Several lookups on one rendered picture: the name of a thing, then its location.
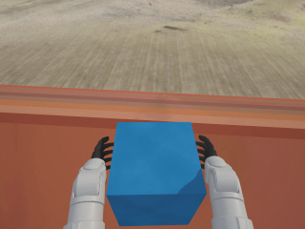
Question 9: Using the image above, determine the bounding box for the left robot hand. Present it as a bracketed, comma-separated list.
[91, 136, 114, 170]

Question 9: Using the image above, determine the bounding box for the right robot forearm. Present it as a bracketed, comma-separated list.
[204, 156, 254, 229]

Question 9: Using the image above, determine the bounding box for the carton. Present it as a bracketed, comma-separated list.
[106, 122, 207, 226]

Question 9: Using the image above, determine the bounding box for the right robot hand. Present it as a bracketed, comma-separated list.
[195, 135, 217, 169]

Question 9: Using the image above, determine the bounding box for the left robot forearm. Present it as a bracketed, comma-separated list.
[63, 157, 107, 229]

